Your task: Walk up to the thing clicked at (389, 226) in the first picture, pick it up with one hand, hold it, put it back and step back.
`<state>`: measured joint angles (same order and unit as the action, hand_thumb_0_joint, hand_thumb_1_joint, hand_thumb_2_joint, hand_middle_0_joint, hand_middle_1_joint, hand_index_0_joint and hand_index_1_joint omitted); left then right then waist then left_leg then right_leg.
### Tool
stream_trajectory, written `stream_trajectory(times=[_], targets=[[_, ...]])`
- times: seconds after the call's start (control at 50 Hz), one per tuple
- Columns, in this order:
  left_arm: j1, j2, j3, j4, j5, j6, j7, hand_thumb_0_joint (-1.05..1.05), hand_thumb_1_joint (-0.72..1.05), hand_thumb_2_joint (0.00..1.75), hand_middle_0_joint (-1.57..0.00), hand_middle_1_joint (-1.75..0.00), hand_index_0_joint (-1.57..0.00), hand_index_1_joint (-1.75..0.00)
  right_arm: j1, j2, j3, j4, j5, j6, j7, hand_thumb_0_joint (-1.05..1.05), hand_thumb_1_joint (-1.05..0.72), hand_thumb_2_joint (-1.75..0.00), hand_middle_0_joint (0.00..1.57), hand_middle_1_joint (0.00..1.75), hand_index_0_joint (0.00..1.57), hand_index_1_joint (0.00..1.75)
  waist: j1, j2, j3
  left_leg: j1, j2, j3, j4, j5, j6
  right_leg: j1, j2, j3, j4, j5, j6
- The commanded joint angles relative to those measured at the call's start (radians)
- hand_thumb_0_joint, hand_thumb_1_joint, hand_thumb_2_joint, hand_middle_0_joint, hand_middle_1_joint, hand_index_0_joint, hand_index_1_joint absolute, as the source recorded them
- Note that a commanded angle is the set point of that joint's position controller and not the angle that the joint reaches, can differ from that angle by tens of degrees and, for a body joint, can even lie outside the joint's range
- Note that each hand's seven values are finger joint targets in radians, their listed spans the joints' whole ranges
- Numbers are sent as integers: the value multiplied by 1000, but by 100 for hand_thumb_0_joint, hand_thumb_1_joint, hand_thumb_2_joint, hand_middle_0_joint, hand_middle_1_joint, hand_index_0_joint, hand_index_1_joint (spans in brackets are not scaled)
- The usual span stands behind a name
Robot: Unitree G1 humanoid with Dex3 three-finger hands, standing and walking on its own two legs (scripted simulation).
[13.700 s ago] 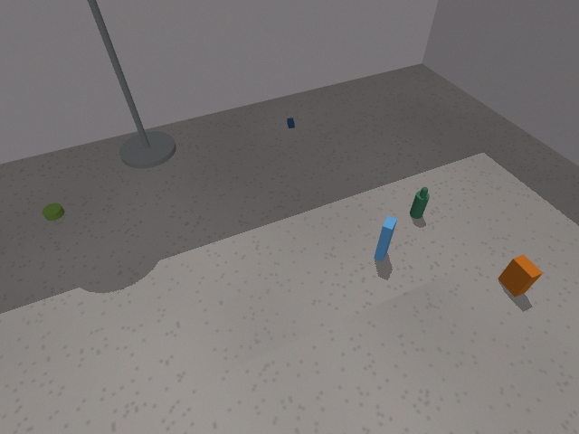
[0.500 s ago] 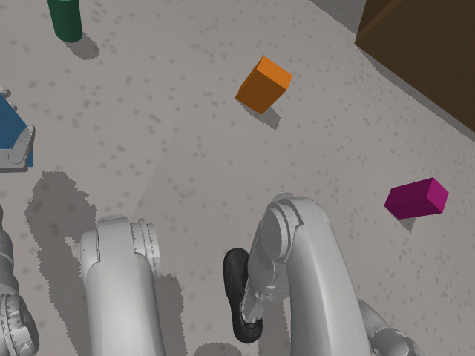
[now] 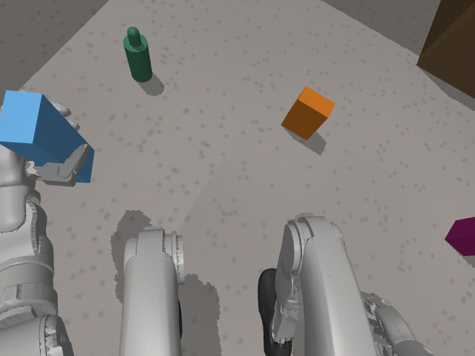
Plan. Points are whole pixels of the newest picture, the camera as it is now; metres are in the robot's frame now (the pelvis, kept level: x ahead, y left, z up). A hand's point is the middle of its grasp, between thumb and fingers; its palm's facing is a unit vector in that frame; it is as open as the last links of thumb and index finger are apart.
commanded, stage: hold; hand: left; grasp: from the side
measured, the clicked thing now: (57, 146) +0.44 +0.27 -0.05
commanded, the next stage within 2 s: none
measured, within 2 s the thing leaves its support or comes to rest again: neither
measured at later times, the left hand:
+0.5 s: hand out of the picture +0.40 +0.24 +0.15, palm faces +0.24 -0.97 -0.06, open 8.4 cm
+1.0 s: hand out of the picture +0.40 +0.22 +0.31, palm faces +0.23 -0.97 -0.04, open 8.4 cm
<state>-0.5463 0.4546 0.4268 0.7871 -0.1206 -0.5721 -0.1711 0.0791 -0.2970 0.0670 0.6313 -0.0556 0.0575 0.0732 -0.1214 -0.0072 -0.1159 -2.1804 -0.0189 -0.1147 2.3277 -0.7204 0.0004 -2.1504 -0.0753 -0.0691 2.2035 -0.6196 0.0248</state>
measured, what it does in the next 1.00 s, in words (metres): rises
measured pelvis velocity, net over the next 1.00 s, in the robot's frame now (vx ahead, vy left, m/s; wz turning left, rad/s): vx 0.06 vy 0.00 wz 0.07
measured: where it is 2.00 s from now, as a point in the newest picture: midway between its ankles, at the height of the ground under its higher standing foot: (222, 344)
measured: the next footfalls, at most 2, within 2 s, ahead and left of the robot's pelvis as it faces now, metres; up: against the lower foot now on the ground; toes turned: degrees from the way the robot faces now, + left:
none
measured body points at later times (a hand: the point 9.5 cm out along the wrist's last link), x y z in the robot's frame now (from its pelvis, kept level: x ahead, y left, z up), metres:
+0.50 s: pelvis +0.02 +0.00 +0.14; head +0.19 +0.04 +0.56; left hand +0.38 +0.29 +0.16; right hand +0.20 -0.24 +0.03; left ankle +0.07 +0.12 -0.33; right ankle +0.12 -0.13 -0.33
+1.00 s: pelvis +0.06 +0.00 +0.29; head +0.16 +0.03 +0.72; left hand +0.38 +0.27 +0.32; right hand +0.22 -0.24 +0.18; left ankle +0.07 +0.12 -0.33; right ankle +0.11 -0.13 -0.33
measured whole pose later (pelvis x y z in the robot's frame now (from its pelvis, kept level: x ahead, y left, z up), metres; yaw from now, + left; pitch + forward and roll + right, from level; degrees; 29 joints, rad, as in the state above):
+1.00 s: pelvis +0.06 +0.00 +0.29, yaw +4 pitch +20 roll -3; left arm -0.14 0.23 0.18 0.31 -0.14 -0.28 0.01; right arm 0.20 -0.23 0.00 0.61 0.03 -0.05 -0.04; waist -0.04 0.01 -0.14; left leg -1.10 0.03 -0.04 1.34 -0.59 0.00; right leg -1.10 -0.04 -0.06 1.26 -0.51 0.02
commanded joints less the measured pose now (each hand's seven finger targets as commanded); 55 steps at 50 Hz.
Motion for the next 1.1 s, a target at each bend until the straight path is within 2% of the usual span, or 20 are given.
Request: stream_trajectory(times=[0.0,0.12,0.14,0.2,0.26,0.34,0.4,0.42,0.44,0.46,0.48,0.6,0.64,0.68,0.7,0.8,0.82,0.86,0.94,1.08], targets=[[-235,199,47,-311,-46,-35,14,0,31,119,-123,-140,-126,-138,107,-224,-113,-85,29,-32,-36,0,-90,-90,20,30,20,30,30,222,-713,504,0,51,-407,129,17,422,44,-14,-248,118,-65],[-198,134,6,-413,-64,21,31,0,24,121,-124,-142,-127,-140,109,-194,-129,-103,47,-59,-58,0,-91,-90,20,30,20,30,14,140,-687,509,-2,69,-454,114,32,523,47,11,-364,102,-56],[-229,158,15,-484,-65,19,32,0,24,121,-125,-142,-128,-141,118,-191,-132,-99,47,-61,-60,0,-91,-90,20,30,20,30,26,157,-717,535,-2,72,-465,137,30,548,45,16,-370,119,-57],[-100,127,2,-492,-61,62,47,0,21,123,-127,-146,-130,-144,113,-181,-139,-122,58,-68,-68,0,-90,-90,20,30,20,30,55,138,-701,607,3,67,-533,149,27,593,46,18,-422,111,-59],[-77,68,-38,-585,-71,96,68,0,23,125,-129,-147,-132,-146,103,-167,-142,-136,71,-77,-76,0,-90,-89,20,30,20,30,55,146,-697,676,9,58,-596,149,23,631,47,20,-474,116,-59],[-17,59,-64,-667,-59,154,107,0,25,125,-127,-146,-130,-144,108,-152,-146,-136,85,-81,-90,0,-90,-89,20,30,20,30,67,147,-674,767,14,48,-678,159,20,695,49,26,-550,125,-59],[11,60,-44,-752,-65,181,146,0,29,127,-128,-147,-132,-145,106,-137,-146,-148,92,-87,-100,0,-89,-89,20,30,20,30,75,136,-687,842,15,43,-738,183,21,777,50,29,-611,146,-54],[15,35,-74,-768,-63,190,154,0,28,128,-129,-148,-132,-146,101,-131,-145,-151,95,-89,-102,0,-89,-89,20,30,20,30,71,139,-661,864,17,39,-768,173,18,788,50,30,-632,136,-53],[49,40,-62,-774,-63,197,166,0,30,130,-131,-150,-134,-149,102,-133,-149,-154,97,-91,-107,0,-89,-89,20,30,20,30,74,135,-648,899,19,30,-795,171,17,795,50,28,-653,135,-52],[52,14,-97,-784,-58,203,170,0,31,131,-130,-150,-133,-148,109,-132,-150,-149,97,-92,-109,0,-88,-89,20,30,20,30,62,147,-641,943,23,22,-819,200,12,804,49,27,-668,160,-52],[49,28,-87,-816,-57,210,178,0,31,131,-131,-150,-134,-149,114,-122,-147,-147,97,-96,-114,0,-89,-89,20,30,20,30,67,140,-651,963,22,31,-832,207,13,850,52,29,-699,165,-50],[197,-58,-156,-783,-56,245,191,0,28,133,-133,-153,-136,-152,124,-104,-141,-149,99,-112,-124,0,-89,-89,20,30,20,30,65,88,-550,1062,25,38,-939,310,13,1002,59,22,-822,258,-47],[192,-27,-128,-756,-46,244,197,0,26,132,-132,-151,-135,-150,129,-104,-142,-140,97,-117,-126,0,-89,-89,20,30,20,30,68,92,-514,1099,28,34,-979,319,12,1035,60,21,-860,263,-47],[166,-61,-176,-752,-40,241,193,0,24,132,-134,-152,-137,-151,123,-88,-135,-145,98,-122,-128,0,-89,-89,20,30,20,30,54,61,-467,1112,26,43,-1018,270,19,1085,62,26,-918,235,-43],[177,-48,-152,-738,-39,238,197,0,23,133,-133,-152,-136,-151,133,-87,-137,-142,96,-125,-128,0,-88,-89,20,30,20,30,60,60,-462,1127,26,43,-1039,279,19,1105,64,25,-936,241,-43],[157,-78,-188,-745,-44,215,188,0,27,126,-135,-149,-138,-148,144,-81,-129,-132,89,-142,-125,0,-89,-89,20,30,20,30,76,108,-446,1263,30,43,-1121,353,6,1177,64,24,-999,298,-46],[172,-62,-168,-721,-39,217,192,0,27,126,-136,-149,-138,-148,137,-84,-131,-136,89,-144,-125,0,-89,-89,20,30,20,30,89,101,-422,1276,31,41,-1145,341,4,1186,64,23,-1017,282,-47],[182,-99,-199,-703,-37,211,188,0,24,125,-135,-148,-137,-147,145,-82,-132,-130,84,-146,-122,0,-89,-89,20,30,20,30,79,103,-397,1308,35,36,-1181,348,1,1206,63,22,-1047,295,-45],[200,-110,-208,-712,-33,206,192,0,20,123,-134,-146,-136,-145,141,-77,-128,-133,81,-149,-118,0,-90,-89,20,30,20,30,95,96,-390,1375,36,37,-1238,381,-3,1278,65,17,-1098,320,-45],[155,-120,-217,-725,-26,186,211,0,17,122,-131,-144,-133,-143,156,-61,-122,-123,67,-152,-120,0,-90,-89,20,30,20,30,84,74,-375,1429,33,57,-1305,404,3,1400,72,16,-1181,356,-40]])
